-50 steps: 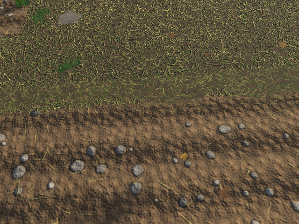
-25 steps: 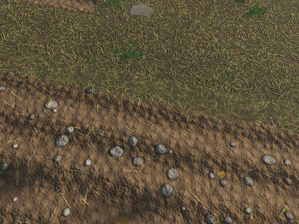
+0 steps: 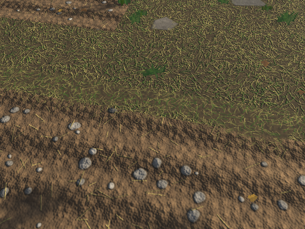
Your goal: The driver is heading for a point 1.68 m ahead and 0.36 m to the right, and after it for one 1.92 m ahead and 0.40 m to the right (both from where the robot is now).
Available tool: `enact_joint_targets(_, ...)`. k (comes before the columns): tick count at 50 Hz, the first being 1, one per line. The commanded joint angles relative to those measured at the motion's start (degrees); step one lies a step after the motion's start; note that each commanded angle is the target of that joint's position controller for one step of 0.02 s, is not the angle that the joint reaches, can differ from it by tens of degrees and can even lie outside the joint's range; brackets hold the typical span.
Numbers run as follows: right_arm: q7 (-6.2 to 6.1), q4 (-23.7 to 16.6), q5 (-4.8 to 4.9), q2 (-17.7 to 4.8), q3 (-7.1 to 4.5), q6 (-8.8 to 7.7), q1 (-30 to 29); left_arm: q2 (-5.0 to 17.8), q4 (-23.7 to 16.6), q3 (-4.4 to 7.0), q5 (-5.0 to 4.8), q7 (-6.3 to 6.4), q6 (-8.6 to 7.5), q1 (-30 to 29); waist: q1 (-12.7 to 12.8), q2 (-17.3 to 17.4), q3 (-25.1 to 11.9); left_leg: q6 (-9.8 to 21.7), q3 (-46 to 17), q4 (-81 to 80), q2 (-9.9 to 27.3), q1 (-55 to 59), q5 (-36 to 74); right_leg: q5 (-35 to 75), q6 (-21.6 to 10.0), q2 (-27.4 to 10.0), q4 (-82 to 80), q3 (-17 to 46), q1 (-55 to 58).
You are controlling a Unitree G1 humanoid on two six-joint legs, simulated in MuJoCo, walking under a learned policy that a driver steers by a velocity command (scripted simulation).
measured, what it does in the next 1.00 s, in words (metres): walks ahead, turning right: left foot, then right foot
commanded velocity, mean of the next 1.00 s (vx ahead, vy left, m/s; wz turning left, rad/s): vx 0.47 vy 0.00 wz -0.37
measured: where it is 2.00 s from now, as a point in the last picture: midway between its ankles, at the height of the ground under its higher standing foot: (218, 137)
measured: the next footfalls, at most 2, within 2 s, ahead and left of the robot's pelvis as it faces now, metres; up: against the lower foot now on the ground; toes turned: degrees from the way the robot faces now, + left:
left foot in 0.14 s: +0.21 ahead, +0.16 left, +0.00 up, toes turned +1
right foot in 0.70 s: +0.49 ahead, -0.11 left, +0.00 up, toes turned -21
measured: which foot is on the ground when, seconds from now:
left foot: up 0.00-0.12, down 0.14-0.72, up 0.74-1.00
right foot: down 0.00-0.16, up 0.18-0.68, down 0.70-1.00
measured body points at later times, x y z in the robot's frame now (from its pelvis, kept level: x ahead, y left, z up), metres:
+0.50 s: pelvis +0.23 +0.07 +0.00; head +0.24 +0.06 +0.45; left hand +0.43 +0.30 -0.11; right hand +0.20 -0.21 -0.14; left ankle +0.17 +0.16 -0.75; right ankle +0.36 -0.13 -0.68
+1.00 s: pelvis +0.49 -0.05 +0.00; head +0.52 -0.07 +0.45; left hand +0.68 +0.17 -0.11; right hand +0.54 -0.36 -0.10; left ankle +0.71 +0.08 -0.67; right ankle +0.45 -0.10 -0.75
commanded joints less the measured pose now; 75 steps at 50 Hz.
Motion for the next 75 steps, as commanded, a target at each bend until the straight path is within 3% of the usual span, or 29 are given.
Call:
enact_joint_targets(1,0.72,-5.9,0.13,-1.0,0.54,-1.04,-10.0,11.2,-3.6,2.5,-0.35,0.02,-0.55,-1.6,1.0,-9.3,4.3,-1.1,2.4,-7.8,-1.0,0.6,5.0,4.4,-10.4,-10.7,-8.5,6.9,-5.0)
enact_joint_targets(4,0.67,-6.2,0.55,-3.6,-0.05,-1.05,-8.6,12.2,-3.3,2.85,-1.3,-0.16,-0.36,-1.6,-1.1,-9.2,5.5,0.2,1.0,-12.3,-1.0,6.1,6.4,3.4,-10.0,-13.5,-7.5,8.9,-6.7)
enact_joint_targets(7,-0.61,-1.4,0.54,-8.8,-3.01,-1.25,8.3,10.1,-3.8,1.99,-0.74,-0.15,-0.2,-3.5,-10.4,-6.1,-2.3,2.9,0.8,-15.3,-2.2,28.3,5.4,18.1,-6.1,-9.0,11.5,4.6,-12.5)
enact_joint_targets(8,-1.56,0.0,-0.37,-13.7,-4.32,-1.09,18.3,5.3,-5.5,0.28,1.0,-0.26,-0.19,-3.0,-13.7,4.3,-11.6,6.4,-13.2,-17.2,10.3,42.6,-1.5,6.0,-2.8,-4.4,32.6,0.8,-22.3)
enact_joint_targets(9,-0.96,0.5,-1.7,-16.6,-4.23,-1.2,20.1,0.7,-7.2,-0.7,-1.01,0.21,-1.17,1.7,-10.3,19.8,-16.9,13.5,-41.2,-30.3,21.2,48.9,-20.0,-18.2,-1.2,3.9,49.9,3.8,-36.7)
enact_joint_targets(10,-0.58,-0.1,-1.49,-11.4,-2.76,-1.86,16.0,7.5,-6.6,1.07,-2.84,0.31,-1.65,-0.4,-10.0,12.5,-10.8,12.2,-41.6,-33.8,20.6,42.0,-26.7,-15.6,-1.9,0.8,57.9,9.2,-40.8)
enact_joint_targets(11,-0.53,-0.5,-0.75,-8.2,-1.76,-2.26,11.7,9.6,-7.6,1.83,-3.04,0.24,-1.68,-3.7,-8.6,10.0,-4.5,10.0,-32.3,-33.4,19.5,35.9,-22.6,-10.2,-3.2,-1.7,58.6,8.4,-42.7)
enact_joint_targets(13,-0.33,-0.6,-1.21,-4.3,-0.76,-2.75,5.4,7.9,-6.8,2.16,-1.56,0.65,-0.9,-5.0,-5.6,5.1,-0.1,6.9,-18.2,-35.0,13.8,26.7,-7.8,-1.1,-3.6,-5.5,54.0,8.2,-38.3)
enact_joint_targets(15,-0.62,0.2,-1.85,-3.1,-0.68,-3.36,4.0,5.8,-6.4,2.1,-1.64,0.03,0.33,-3.8,-3.8,6.3,0.3,6.5,-10.4,-36.8,11.9,23.5,0.9,3.1,-3.4,-6.9,51.9,8.0,-34.4)
enact_joint_targets(29,-2.7,4.4,-0.85,-7.8,-1.93,-1.14,12.8,2.4,-17.7,0.12,-0.94,-4.07,0.81,-24.9,-8.8,-0.5,7.2,7.0,10.3,-35.9,13.3,36.0,25.4,16.8,-3.8,-3.8,22.2,-1.7,-43.3)
enact_joint_targets(32,-3.18,3.5,-0.44,-10.4,-2.46,0.25,11.9,4.7,-19.5,1.21,-1.17,-4.83,1.11,-23.0,-5.6,3.0,2.6,5.7,12.7,-26.4,13.6,39.3,52.5,9.6,-6.6,1.2,21.1,-6.5,-34.8)
enact_joint_targets(34,-3.54,2.8,-0.16,-12.1,-2.81,1.16,10.6,9.0,-17.8,3.49,-1.44,-4.43,1.62,-12.3,0.9,5.2,-4.0,4.6,13.0,-10.6,13.1,37.3,62.9,5.3,-9.7,5.4,20.6,-7.6,-20.4)
enact_joint_targets(35,-3.66,2.1,0.18,-11.9,-2.56,1.04,9.1,12.3,-15.5,5.41,-1.29,-3.4,1.94,-2.7,6.4,3.4,-8.4,2.5,13.7,3.2,10.8,28.8,54.7,8.7,-12.2,6.2,15.5,-5.0,-4.8)
enact_joint_targets(36,-3.37,0.3,-1.78,-5.4,-0.82,0.22,11.9,17.2,-14.3,6.54,-1.08,-2.04,2.6,1.0,3.9,-8.2,-12.7,-0.2,12.8,23.0,4.9,8.2,11.1,7.1,-16.9,-5.7,15.7,15.0,13.8)
enact_joint_targets(37,-2.5,-2.6,-1.22,-2.2,0.8,-2.32,13.7,19.0,-16.5,6.19,-0.47,-2.49,1.46,-1.1,-0.1,-13.0,-21.3,-1.7,-0.6,38.1,-6.2,-8.7,-21.7,-2.0,-27.8,-17.6,5.7,48.9,25.1)
enact_joint_targets(38,-1.68,-4.3,0.86,-7.5,-0.49,-4.18,5.5,13.7,-16.4,4.71,-0.15,-2.88,0.76,-0.8,3.6,-5.5,-18.5,-0.5,-7.8,39.0,-2.8,-14.8,-17.6,-2.8,-24.1,-16.6,0.9,45.3,23.2)
enact_joint_targets(39,-1.33,-5.1,1.93,-7.6,-0.37,-4.98,3.9,11.3,-15.9,3.96,-0.14,-2.91,0.16,-3.5,1.7,-3.8,-10.5,0.8,-7.0,34.4,-0.1,-15.6,-12.0,1.2,-21.4,-15.0,0.4,35.6,14.8)
enact_joint_targets(41,-2.04,-2.8,-0.16,-7.1,-0.72,-4.37,5.8,7.1,-17.1,2.51,0.13,-2.74,-0.37,-10.9,-3.3,1.0,-3.8,0.4,-5.9,24.9,4.7,-8.7,-5.0,13.0,-17.4,-9.9,-0.8,22.9,-0.3)
enact_joint_targets(45,-2.04,-2.5,-1.5,-5.4,-0.54,-1.73,7.5,8.3,-16.1,2.49,0.36,-2.01,-1.34,-10.6,-5.3,-2.1,-2.6,-3.0,-4.3,17.4,6.1,-3.1,0.0,24.4,-17.6,-7.6,-4.2,14.8,-10.6)
enact_joint_targets(51,-1.53,-5.8,-1.18,-3.2,0.62,-2.1,-4.2,9.7,-13.7,2.41,0.02,-0.73,-0.95,-6.1,-0.4,-4.5,0.3,-4.0,-2.5,-6.1,3.5,-4.4,20.5,18.7,-13.3,-4.3,-5.1,8.2,-9.3)
enact_joint_targets(57,0.43,-8.4,-0.6,-4.4,0.61,-3.27,-10.4,10.6,-10.5,2.66,-0.34,-0.43,-0.03,-1.6,1.3,-5.7,2.7,-0.6,-2.7,-15.4,1.2,-7.3,16.4,18.6,-12.8,-10.3,-0.7,12.4,1.2)
enact_joint_targets(61,0.37,-5.3,-0.68,-8.3,-1.34,-3.63,2.9,11.0,-10.5,2.63,-0.08,0.03,1.04,-4.1,-6.7,-6.5,-5.0,4.2,0.7,-18.5,-2.7,11.7,11.5,41.3,-9.3,-7.8,14.5,9.9,2.5)
enact_joint_targets(62,-0.06,-3.5,-1.44,-11.5,-2.21,-3.58,12.6,8.8,-11.6,1.53,0.66,0.11,1.07,-4.2,-10.7,-3.2,-13.5,7.7,-6.1,-15.7,4.2,28.5,14.1,33.2,-7.3,-4.6,29.0,7.4,-6.3)
enact_joint_targets(63,-0.08,-2.1,-1.85,-16.3,-3.56,-3.18,18.4,3.4,-12.1,-0.03,0.24,-0.25,0.0,4.4,-8.1,11.8,-22.1,17.2,-31.9,-18.1,17.9,51.3,4.2,2.8,-2.3,5.3,51.8,3.8,-29.7)
enact_joint_targets(64,0.32,-1.3,-0.65,-11.4,-2.28,-2.97,20.1,6.0,-11.6,0.11,-0.46,-0.45,-0.91,2.6,-10.1,13.1,-23.2,17.7,-44.8,-26.9,19.5,53.4,-7.0,-17.5,-2.5,6.3,58.1,9.8,-38.9)
enact_joint_targets(65,0.1,-1.9,-0.29,-8.6,-1.31,-2.75,15.7,10.1,-13.0,1.21,-1.75,-0.74,-1.3,-3.3,-10.1,8.0,-13.2,14.5,-36.8,-28.0,17.9,46.2,-12.1,-13.9,-3.0,2.4,61.1,9.4,-44.0)
enact_joint_targets(67,-0.03,-3.1,-1.15,-6.1,-0.24,-2.12,8.1,9.6,-14.6,1.16,-0.49,-0.68,-1.41,-9.4,-7.1,1.5,-3.0,12.3,-24.8,-31.1,13.5,29.5,-4.1,-5.0,-2.9,-2.6,54.9,5.8,-41.8)
enact_joint_targets(70,0.07,-2.9,-1.5,-5.1,0.22,-2.78,5.8,7.0,-13.3,1.11,-0.08,-0.51,-0.08,-5.7,-3.4,4.3,-1.8,12.2,-16.5,-35.2,9.7,20.4,6.2,-0.2,-1.8,-5.3,48.9,5.0,-34.5)
enact_joint_targets(75,-0.88,-0.9,-0.91,-7.7,-0.44,-2.69,8.4,5.2,-15.5,0.48,0.52,-0.26,-0.03,-12.6,-4.7,2.1,0.3,12.1,-8.7,-37.7,8.2,21.1,16.4,12.2,0.5,-6.0,34.3,3.5,-38.2)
